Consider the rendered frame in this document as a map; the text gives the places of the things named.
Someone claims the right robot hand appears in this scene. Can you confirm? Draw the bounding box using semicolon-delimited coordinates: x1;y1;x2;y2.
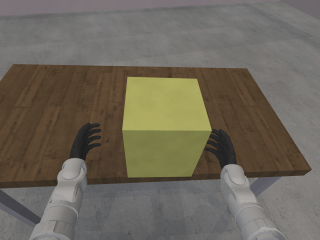
204;129;237;169

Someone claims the table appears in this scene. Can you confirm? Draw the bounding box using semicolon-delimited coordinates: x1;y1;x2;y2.
0;64;312;227

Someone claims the robot right forearm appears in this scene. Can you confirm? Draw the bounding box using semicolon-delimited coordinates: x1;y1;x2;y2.
220;164;288;240

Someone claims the robot left forearm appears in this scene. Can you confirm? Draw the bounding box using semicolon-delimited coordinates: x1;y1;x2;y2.
29;158;88;240

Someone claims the left robot hand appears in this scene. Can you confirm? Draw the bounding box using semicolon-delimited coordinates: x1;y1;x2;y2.
69;123;102;161

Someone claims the carton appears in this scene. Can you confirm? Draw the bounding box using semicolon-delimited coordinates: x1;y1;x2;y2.
122;77;212;178

